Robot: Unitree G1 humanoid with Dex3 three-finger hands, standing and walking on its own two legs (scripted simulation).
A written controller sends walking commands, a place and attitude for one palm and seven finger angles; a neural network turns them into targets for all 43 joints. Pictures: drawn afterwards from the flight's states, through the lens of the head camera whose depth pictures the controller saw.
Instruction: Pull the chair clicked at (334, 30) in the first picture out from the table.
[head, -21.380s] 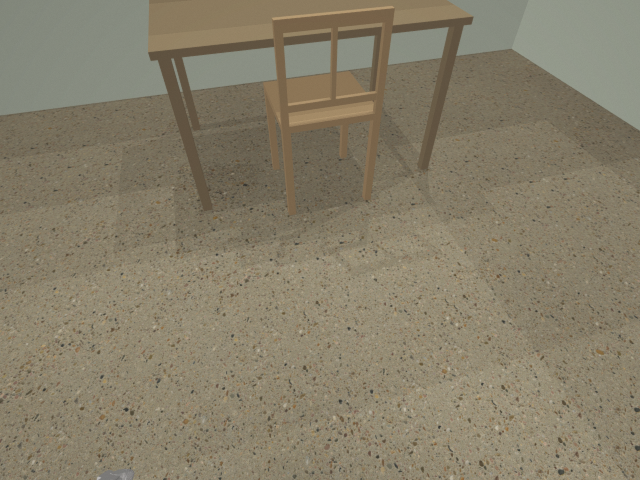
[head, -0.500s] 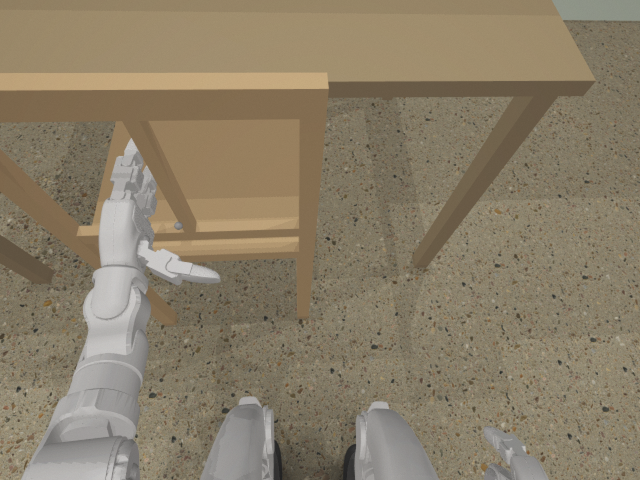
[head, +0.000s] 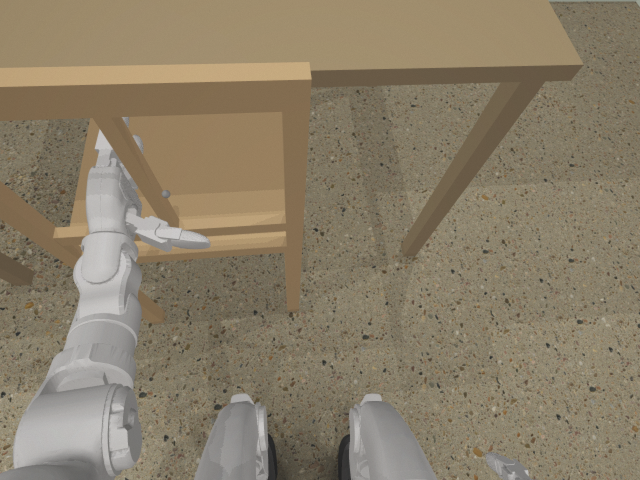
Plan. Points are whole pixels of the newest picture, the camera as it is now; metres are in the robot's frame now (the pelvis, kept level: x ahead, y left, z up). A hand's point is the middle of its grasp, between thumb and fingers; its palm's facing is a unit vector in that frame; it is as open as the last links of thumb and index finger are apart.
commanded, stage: push the fingers through the gap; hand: left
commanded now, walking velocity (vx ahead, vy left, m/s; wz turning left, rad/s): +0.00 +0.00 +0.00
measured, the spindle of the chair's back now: (146, 180) +0.48 +0.21 +0.01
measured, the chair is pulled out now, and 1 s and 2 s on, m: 0.00 0.00 0.03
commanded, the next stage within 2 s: hook a spindle and tug to test in 0.28 s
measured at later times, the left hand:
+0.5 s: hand (167, 194) +0.45 +0.17 +0.02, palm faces +0.06 -1.00 -0.03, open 16.8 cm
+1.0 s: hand (163, 194) +0.45 +0.18 +0.03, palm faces +0.08 -1.00 -0.02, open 10.6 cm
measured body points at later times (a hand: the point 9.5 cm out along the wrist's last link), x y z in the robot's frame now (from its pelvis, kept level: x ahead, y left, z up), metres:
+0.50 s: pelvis +0.00 +0.00 +0.00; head +0.15 +0.02 +0.43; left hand +0.44 +0.23 +0.03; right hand +0.08 -0.26 -0.12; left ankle +0.04 +0.10 -0.62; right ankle +0.02 -0.12 -0.62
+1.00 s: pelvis +0.00 +0.00 +0.00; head +0.14 +0.02 +0.43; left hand +0.44 +0.23 +0.03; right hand +0.08 -0.26 -0.12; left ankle +0.04 +0.10 -0.62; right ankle +0.02 -0.12 -0.62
